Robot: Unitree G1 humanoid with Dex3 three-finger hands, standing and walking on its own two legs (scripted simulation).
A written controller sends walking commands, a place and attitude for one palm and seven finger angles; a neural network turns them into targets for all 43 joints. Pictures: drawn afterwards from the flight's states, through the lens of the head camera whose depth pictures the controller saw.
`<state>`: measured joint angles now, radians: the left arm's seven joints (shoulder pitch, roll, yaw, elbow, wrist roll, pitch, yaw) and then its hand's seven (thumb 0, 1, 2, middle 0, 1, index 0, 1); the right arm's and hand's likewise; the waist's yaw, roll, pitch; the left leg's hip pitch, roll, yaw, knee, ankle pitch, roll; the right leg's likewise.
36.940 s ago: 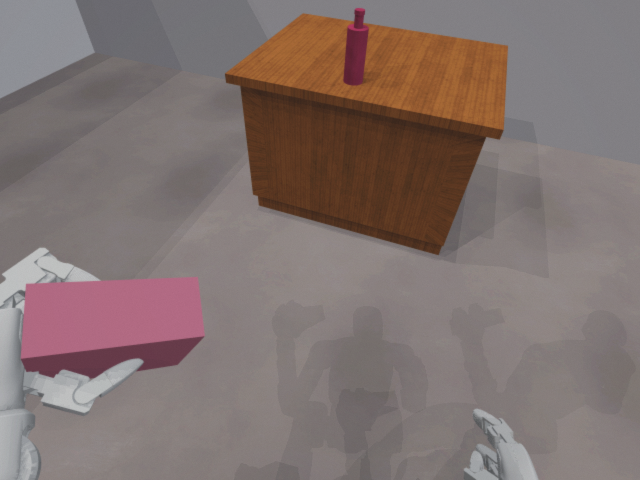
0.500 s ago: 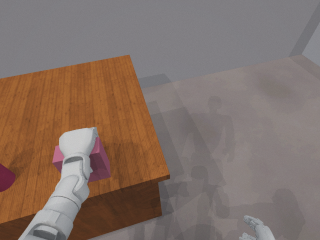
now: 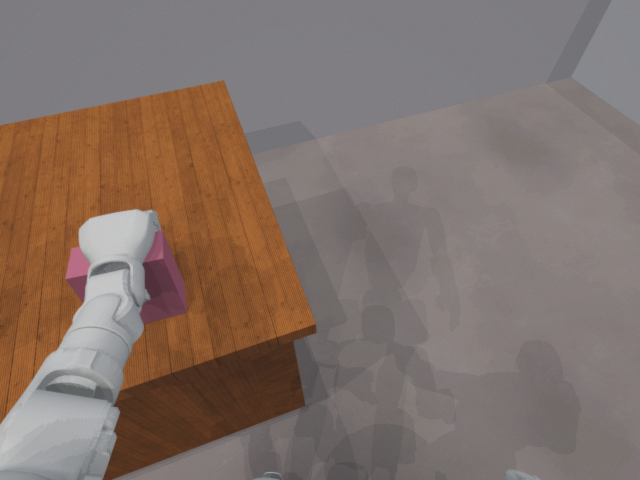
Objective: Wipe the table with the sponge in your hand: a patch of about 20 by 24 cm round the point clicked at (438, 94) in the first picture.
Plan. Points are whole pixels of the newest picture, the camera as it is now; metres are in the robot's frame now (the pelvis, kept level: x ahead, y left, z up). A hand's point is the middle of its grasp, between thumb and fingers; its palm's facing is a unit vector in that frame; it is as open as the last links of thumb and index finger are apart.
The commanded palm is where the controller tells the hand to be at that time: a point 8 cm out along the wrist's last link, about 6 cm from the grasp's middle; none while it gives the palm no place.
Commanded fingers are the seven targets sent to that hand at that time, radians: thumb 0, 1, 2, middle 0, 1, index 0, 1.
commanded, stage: wipe forward along the middle lane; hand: left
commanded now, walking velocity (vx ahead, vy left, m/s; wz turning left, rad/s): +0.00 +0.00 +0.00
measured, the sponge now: (138, 292) +0.38 +0.30 -0.04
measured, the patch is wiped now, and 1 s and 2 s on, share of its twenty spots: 1.00 1.00 1.00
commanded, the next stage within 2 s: slide back across to the first lane in 0.86 s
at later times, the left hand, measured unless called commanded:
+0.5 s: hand (132, 227) +0.46 +0.31 +0.02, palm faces -0.14 +0.03 -0.99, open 9.7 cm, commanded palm +0.45 +0.30 +0.05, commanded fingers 0.00 0.10 1.30 -1.20 -1.60 -1.20 -1.60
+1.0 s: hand (126, 207) +0.50 +0.33 +0.02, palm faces -0.13 +0.03 -0.99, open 9.7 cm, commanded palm +0.48 +0.31 +0.05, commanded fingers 0.00 0.10 1.30 -1.20 -1.60 -1.20 -1.60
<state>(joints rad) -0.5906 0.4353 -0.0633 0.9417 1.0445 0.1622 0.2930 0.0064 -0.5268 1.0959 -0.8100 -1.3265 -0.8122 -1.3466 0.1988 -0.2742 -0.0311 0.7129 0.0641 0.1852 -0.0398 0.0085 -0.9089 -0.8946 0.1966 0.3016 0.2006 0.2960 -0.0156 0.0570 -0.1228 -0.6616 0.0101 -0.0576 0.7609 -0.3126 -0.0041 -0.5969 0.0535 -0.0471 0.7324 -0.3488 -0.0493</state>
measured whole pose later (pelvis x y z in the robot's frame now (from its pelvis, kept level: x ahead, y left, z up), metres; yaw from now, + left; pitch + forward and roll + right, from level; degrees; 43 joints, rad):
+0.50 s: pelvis +0.00 +0.01 -0.01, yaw -2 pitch +18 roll -3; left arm -0.82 0.55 -0.02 1.16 1.07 0.14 0.28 0.02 -0.53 1.10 -0.81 -1.33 -0.81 -1.36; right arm 0.28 -0.27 -0.02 0.73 0.06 0.16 -0.02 0.01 -0.91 -0.89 0.20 0.30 0.20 0.30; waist -0.08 0.06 -0.14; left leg -0.81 0.02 -0.05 0.83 -0.34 0.00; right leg -0.73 0.07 -0.04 0.76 -0.35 -0.03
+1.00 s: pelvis +0.01 +0.04 -0.01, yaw -2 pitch +21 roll -4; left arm -0.96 0.58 -0.02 1.24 1.11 0.17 0.27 0.01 -0.54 1.11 -0.81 -1.33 -0.81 -1.36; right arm 0.28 -0.25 -0.01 0.71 0.04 0.16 0.01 0.00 -0.91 -0.89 0.20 0.30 0.20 0.30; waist -0.10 0.05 -0.15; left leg -0.87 0.01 -0.04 0.87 -0.36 0.04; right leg -0.78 0.05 -0.03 0.77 -0.36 0.00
